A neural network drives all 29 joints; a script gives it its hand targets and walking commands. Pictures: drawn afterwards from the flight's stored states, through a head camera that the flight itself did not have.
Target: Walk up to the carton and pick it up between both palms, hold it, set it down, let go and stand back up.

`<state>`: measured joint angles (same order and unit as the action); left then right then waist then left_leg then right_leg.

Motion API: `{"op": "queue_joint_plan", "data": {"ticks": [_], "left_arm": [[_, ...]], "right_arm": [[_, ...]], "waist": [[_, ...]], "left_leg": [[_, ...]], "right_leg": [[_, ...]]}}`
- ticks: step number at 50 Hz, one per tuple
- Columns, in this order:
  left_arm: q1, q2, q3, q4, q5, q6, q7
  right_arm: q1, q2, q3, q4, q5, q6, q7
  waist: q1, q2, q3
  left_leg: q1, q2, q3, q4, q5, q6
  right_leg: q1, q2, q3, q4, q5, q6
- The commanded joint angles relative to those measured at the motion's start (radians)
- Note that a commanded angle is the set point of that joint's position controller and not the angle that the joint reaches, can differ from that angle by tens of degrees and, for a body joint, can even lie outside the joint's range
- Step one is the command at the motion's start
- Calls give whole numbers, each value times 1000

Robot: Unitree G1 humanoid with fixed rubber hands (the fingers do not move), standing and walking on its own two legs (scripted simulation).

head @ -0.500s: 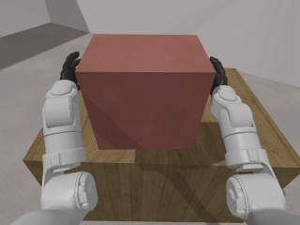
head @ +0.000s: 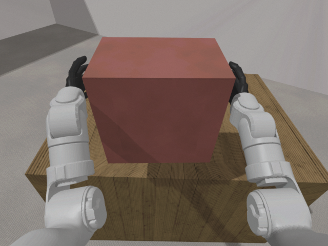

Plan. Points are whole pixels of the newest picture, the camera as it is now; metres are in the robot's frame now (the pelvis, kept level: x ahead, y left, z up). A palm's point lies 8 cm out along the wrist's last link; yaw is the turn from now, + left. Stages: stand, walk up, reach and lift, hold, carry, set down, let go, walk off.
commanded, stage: hold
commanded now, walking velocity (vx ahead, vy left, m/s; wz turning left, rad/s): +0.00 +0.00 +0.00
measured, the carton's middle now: (159, 103) +0.41 +0.01 +0.17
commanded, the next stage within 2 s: set down in 0.20 s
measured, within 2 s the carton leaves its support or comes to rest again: neither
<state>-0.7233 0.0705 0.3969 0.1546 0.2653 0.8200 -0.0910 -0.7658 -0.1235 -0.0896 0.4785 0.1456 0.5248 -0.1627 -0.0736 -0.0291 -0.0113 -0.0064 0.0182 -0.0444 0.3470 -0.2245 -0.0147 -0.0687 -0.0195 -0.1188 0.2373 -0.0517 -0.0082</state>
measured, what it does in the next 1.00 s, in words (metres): stands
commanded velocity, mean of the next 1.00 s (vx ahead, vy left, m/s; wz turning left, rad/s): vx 0.00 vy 0.00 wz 0.00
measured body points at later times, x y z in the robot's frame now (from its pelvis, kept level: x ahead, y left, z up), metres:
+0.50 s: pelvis +0.01 +0.00 +0.00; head -0.05 +0.03 +0.45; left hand +0.39 +0.20 +0.25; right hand +0.39 -0.17 +0.23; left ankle -0.01 +0.13 -0.75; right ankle +0.06 -0.12 -0.75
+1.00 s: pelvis +0.03 +0.01 +0.00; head +0.01 +0.04 +0.45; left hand +0.41 +0.18 +0.16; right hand +0.40 -0.19 +0.16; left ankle -0.01 +0.13 -0.75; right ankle +0.06 -0.12 -0.75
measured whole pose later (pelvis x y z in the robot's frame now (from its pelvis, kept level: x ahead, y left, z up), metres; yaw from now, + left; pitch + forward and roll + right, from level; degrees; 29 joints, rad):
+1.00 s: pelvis +0.03 +0.01 +0.00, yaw +1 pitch -6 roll -1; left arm -0.54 0.00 0.27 0.13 0.23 0.53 -0.02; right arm -0.55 -0.12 -0.13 0.51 0.10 0.08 -0.10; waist -0.07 -0.05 0.05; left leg 0.02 0.02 -0.05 0.33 -0.25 -0.01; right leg -0.05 -0.02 -0.13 0.23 -0.08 0.01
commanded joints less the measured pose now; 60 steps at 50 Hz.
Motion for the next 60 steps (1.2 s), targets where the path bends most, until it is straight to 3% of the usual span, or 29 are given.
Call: {"op": "queue_joint_plan", "data": {"ticks": [1,8,10,11,13,15,18,20,25,30,34,37,42,45,52,57,60], "left_arm": [[-630,-465,-441,-113,-189,-61,-152],[-605,-451,-415,-76,-170,-53,-157],[-622,-472,-433,-106,-178,-53,-157],[-678,-484,-479,-196,-193,-76,-163],[-680,-498,-486,-182,-194,-97,-161],[-674,-473,-446,-102,-170,-125,-171],[-641,-432,-337,28,-98,-174,-198],[-585,-410,-290,69,-50,-200,-212],[-479,-404,-269,77,-14,-250,-219],[-455,-456,-403,-55,-76,-323,-182],[-427,-499,-565,-187,-138,-386,-126],[-391,-508,-621,-227,-160,-405,-86],[-383,-501,-652,-271,-171,-399,-41],[-360,-477,-599,-192,-148,-373,-41],[-366,-504,-537,-110,-128,-357,-63],[-395,-503,-466,21,-98,-383,-82],[-422,-519,-477,35,-108,-421,-69]], "right_arm": [[-794,491,320,-336,149,-76,167],[-787,481,306,-313,137,-71,169],[-792,486,312,-329,144,-74,172],[-808,511,314,-365,140,-97,175],[-827,520,323,-396,130,-125,177],[-826,496,288,-344,99,-155,181],[-792,460,181,-222,4,-220,205],[-740,440,136,-173,-54,-276,223],[-620,413,108,-116,-118,-387,233],[-576,420,184,-190,-109,-491,219],[-537,425,298,-292,-62,-558,201],[-511,424,364,-357,-26,-569,195],[-502,425,391,-378,-7,-550,201],[-497,410,355,-307,-15,-522,209],[-506,384,271,-211,-51,-513,230],[-508,376,161,-96,-129,-530,250],[-530,389,146,-92,-146,-565,257]], "waist": [[-13,58,-395],[-5,62,-342],[-10,69,-364],[-12,59,-436],[-17,63,-481],[-17,54,-407],[1,47,-256],[16,44,-229],[0,25,-152],[-28,30,-266],[-46,55,-425],[-31,64,-447],[1,68,-443],[23,39,-364],[14,25,-348],[-3,23,-269],[-3,25,-346]], "left_leg": [[-240,-77,58,-74,238,-23],[-273,-76,62,-90,193,-18],[-264,-72,55,-86,227,-22],[-250,-76,56,-80,279,-28],[-196,-84,53,-58,350,-36],[-209,-83,63,-75,266,-33],[-296,-74,75,-152,4,-10],[-317,-68,92,-177,-53,4],[-237,-67,112,-155,62,-10],[-94,-66,103,-72,320,-51],[24,-64,74,20,638,-93],[20,-64,57,31,681,-98],[-43,-68,49,-4,558,-81],[-115,-66,58,-47,421,-59],[-108,-62,65,-62,383,-56],[-170,-61,80,-107,198,-47],[-147,-65,81,-90,253,-55]], "right_leg": [[423,68,54,61,109,1],[422,62,56,56,76,-1],[431,68,52,65,93,-1],[467,66,49,70,151,4],[472,64,47,76,214,7],[444,62,35,59,130,10],[419,44,18,33,-71,7],[451,35,8,36,-104,12],[419,37,-31,20,-79,17],[395,57,-53,40,78,22],[410,74,-57,71,296,25],[412,73,-41,76,331,25],[397,59,-22,80,293,22],[397,52,-14,74,225,26],[380,51,-19,59,206,25],[343,40,-32,36,75,23],[356,44,-38,50,125,27]]}}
